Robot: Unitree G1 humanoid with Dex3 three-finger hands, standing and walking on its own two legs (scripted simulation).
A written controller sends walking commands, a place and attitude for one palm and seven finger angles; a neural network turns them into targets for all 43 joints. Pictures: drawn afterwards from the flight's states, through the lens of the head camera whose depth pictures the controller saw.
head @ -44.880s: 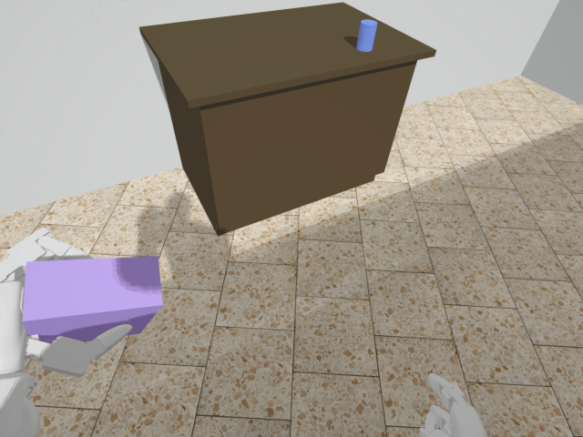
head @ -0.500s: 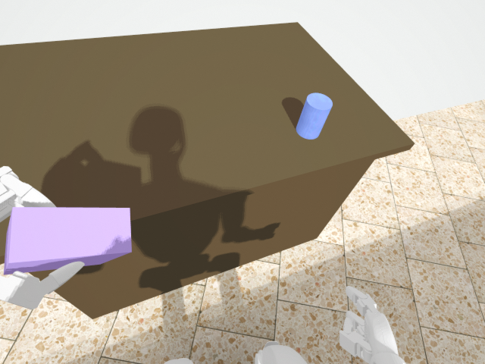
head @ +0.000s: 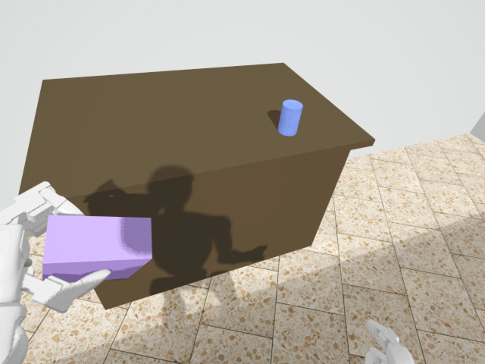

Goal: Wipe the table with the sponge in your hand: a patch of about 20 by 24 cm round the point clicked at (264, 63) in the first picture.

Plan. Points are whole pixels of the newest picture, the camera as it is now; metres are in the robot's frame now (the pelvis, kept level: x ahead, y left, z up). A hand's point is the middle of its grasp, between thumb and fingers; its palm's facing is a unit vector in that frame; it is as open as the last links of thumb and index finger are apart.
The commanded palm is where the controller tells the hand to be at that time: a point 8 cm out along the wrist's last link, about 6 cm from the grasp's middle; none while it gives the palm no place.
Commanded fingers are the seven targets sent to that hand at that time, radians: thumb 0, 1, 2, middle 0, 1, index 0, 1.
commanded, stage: stop stepping back and stand still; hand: left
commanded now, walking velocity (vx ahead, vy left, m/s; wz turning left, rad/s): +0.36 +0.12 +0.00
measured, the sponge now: (109, 251) +0.23 +0.19 +0.14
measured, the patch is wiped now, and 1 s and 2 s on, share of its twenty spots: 0.95 0.95 0.95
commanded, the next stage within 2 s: stand and wait in 0.94 s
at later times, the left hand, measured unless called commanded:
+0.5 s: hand out of the picture +0.08 +0.23 +0.15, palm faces +0.32 -0.87 -0.38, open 9.5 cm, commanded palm +0.04 +0.28 +0.19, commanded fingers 0.00 0.10 1.30 -1.20 -1.60 -1.20 -1.60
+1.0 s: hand out of the picture +0.05 +0.20 +0.18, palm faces +0.35 -0.86 -0.37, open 9.5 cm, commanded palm +0.01 +0.25 +0.19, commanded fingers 0.00 0.10 1.30 -1.20 -1.60 -1.20 -1.60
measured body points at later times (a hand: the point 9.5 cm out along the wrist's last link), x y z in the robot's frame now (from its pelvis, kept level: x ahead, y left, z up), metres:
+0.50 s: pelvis -0.12 +0.00 -0.01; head -0.14 +0.01 +0.44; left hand +0.05 +0.27 +0.17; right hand +0.03 -0.23 -0.09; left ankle -0.12 +0.11 -0.70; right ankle -0.01 -0.09 -0.72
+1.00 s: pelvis -0.15 -0.03 +0.01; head -0.15 -0.02 +0.46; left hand +0.02 +0.25 +0.20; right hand +0.01 -0.28 -0.07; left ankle -0.11 +0.11 -0.70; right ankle -0.13 -0.15 -0.72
